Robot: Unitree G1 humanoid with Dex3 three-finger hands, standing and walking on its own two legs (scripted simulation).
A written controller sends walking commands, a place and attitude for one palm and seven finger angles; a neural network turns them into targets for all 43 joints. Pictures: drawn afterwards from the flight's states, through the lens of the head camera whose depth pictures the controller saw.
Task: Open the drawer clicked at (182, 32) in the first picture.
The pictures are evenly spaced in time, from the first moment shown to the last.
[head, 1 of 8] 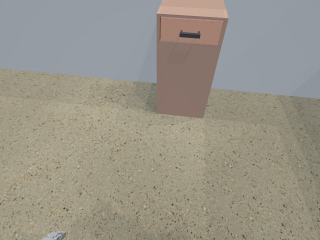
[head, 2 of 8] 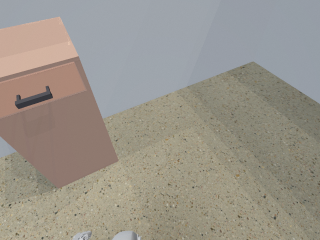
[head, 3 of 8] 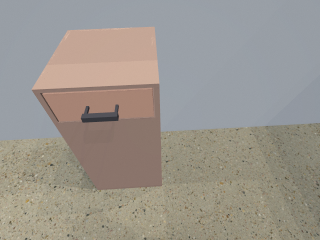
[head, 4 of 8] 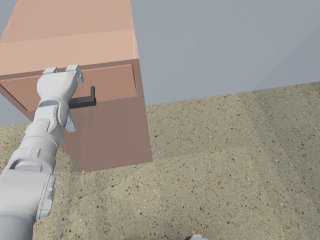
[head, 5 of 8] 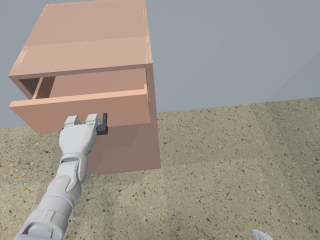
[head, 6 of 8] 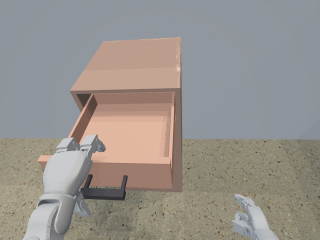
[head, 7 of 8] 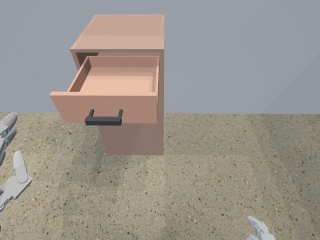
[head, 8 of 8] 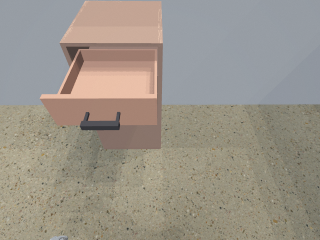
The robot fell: no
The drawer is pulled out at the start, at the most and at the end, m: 0.00 0.30 0.30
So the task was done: yes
